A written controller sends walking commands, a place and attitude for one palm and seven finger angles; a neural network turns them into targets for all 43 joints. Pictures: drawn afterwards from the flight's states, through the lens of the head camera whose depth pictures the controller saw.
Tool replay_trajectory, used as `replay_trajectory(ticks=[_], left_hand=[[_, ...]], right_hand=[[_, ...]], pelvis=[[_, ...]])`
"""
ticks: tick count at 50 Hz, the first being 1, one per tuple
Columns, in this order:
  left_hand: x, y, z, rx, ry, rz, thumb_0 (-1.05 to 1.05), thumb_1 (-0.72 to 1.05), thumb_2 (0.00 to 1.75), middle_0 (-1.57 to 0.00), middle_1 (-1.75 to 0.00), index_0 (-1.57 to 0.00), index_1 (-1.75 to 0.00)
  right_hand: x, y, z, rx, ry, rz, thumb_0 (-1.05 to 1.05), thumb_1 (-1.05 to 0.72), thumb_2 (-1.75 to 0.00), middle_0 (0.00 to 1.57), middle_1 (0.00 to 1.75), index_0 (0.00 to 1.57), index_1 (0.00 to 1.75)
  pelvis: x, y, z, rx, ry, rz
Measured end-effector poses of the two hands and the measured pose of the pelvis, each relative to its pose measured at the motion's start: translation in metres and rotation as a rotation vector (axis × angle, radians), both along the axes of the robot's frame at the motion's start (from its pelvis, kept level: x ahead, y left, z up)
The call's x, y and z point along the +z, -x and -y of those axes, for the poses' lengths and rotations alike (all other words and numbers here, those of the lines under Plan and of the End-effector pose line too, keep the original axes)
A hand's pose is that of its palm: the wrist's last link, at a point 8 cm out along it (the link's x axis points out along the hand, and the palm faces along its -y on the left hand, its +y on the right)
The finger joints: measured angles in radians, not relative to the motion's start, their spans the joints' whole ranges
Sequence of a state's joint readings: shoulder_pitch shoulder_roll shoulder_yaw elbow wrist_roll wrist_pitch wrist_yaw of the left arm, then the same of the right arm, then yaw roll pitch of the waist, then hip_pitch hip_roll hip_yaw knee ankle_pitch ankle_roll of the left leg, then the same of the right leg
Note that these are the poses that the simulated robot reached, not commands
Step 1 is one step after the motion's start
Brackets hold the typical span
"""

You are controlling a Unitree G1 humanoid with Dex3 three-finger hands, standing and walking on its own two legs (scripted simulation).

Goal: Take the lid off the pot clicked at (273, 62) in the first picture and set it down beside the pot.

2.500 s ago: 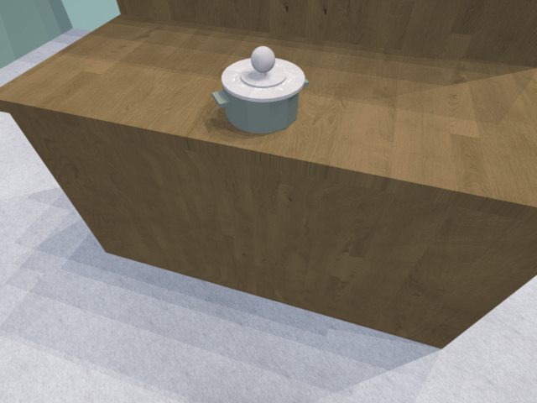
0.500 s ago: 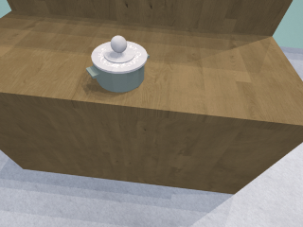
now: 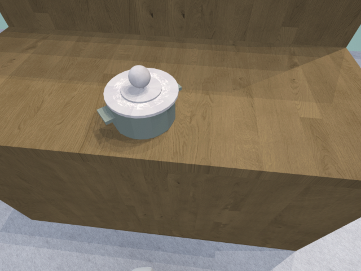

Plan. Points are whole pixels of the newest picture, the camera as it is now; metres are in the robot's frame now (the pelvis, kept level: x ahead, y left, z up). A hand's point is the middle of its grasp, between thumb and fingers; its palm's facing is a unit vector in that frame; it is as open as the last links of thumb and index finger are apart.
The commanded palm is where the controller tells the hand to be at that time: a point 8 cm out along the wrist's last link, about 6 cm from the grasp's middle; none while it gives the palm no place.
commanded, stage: come to a stop and stand still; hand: left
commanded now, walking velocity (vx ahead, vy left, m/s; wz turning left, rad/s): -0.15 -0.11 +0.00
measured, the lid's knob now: (139, 76) +0.51 +0.14 +0.15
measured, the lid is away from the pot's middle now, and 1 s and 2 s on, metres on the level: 0.01 0.01 0.01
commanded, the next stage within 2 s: look again from close up in 0.66 s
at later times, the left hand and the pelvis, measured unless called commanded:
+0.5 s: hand out of the picture -0.02 +0.18 -0.17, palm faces +0.03 -0.97 -0.23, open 7.4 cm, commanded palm none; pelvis -0.03 +0.00 +0.00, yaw +0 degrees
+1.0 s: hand out of the picture +0.01 +0.20 -0.17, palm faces +0.02 -0.97 -0.25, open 7.4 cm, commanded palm none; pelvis -0.02 +0.02 -0.01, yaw +1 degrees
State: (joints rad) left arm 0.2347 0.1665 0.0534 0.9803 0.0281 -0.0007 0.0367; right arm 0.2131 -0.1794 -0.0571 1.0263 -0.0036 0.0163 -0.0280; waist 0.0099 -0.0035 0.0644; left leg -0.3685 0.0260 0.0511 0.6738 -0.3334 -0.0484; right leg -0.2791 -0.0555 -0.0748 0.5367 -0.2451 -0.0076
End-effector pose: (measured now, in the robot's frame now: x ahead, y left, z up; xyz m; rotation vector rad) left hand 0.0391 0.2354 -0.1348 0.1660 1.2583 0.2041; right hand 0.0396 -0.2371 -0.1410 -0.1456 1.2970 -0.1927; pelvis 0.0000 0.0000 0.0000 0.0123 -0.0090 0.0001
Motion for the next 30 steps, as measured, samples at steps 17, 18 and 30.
replay_trajectory(ticks=[17, 18, 30], left_hand=[[0.001, 0.035, -0.026, 0.000, -0.011, -0.071, 0.01, 0.91, 0.90, -0.20, -0.30, -0.20, -0.30], [0.001, 0.039, -0.023, -0.004, -0.017, -0.069, 0.01, 0.91, 0.90, -0.20, -0.30, -0.20, -0.30], [-0.006, 0.070, 0.024, 0.003, 0.059, -0.116, 0.01, 0.91, 0.90, -0.20, -0.30, -0.20, -0.30]], right_hand=[[0.008, -0.017, -0.023, 0.051, -0.008, 0.103, 0.00, -0.90, -0.90, 0.20, 0.30, 0.20, 0.30], [0.004, -0.012, -0.020, 0.043, -0.017, 0.098, 0.00, -0.90, -0.90, 0.20, 0.30, 0.20, 0.30], [-0.005, 0.074, -0.001, -0.019, -0.026, -0.103, 0.00, -0.91, -0.90, 0.20, 0.30, 0.20, 0.30]], pelvis=[[0.002, 0.020, -0.011, 0.001, 0.017, -0.014], [0.000, 0.022, -0.008, 0.001, 0.008, -0.015], [0.002, 0.024, 0.006, 0.014, 0.022, 0.028]])
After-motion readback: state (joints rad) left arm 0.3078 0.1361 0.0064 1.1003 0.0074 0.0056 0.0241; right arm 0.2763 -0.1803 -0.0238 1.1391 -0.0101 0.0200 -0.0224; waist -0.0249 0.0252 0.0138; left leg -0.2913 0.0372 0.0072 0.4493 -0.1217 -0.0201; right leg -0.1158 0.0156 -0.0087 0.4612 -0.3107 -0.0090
